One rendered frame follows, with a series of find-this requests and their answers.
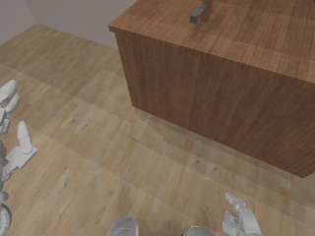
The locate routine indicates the robot left thigh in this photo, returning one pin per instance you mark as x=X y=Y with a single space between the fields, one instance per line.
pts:
x=124 y=226

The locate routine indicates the tap lever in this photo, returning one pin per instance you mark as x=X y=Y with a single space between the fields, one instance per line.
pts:
x=194 y=17

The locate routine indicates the left robot forearm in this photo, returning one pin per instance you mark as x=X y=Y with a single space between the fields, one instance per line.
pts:
x=5 y=214

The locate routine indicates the robot left hand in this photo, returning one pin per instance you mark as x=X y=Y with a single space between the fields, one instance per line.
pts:
x=20 y=155

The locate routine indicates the counter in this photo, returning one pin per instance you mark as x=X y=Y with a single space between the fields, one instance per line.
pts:
x=243 y=76

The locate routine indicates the robot right hand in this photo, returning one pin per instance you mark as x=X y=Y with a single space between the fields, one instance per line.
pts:
x=243 y=223

